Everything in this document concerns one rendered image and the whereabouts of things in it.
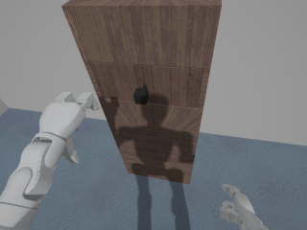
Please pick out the cabinet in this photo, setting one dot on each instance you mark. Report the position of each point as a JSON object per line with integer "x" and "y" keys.
{"x": 154, "y": 140}

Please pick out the robot left hand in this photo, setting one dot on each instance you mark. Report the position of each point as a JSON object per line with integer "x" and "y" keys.
{"x": 63, "y": 116}

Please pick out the drawer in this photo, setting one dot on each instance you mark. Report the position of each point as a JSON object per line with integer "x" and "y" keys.
{"x": 167, "y": 85}

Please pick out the right robot forearm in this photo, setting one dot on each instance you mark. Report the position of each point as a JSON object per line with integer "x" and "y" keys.
{"x": 251, "y": 222}

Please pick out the robot right hand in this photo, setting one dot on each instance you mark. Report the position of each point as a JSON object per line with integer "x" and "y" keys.
{"x": 232, "y": 212}

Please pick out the left robot forearm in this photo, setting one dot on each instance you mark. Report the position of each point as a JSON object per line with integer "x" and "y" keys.
{"x": 30, "y": 182}

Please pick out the handle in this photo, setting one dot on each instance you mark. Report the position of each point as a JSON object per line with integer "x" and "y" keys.
{"x": 141, "y": 95}

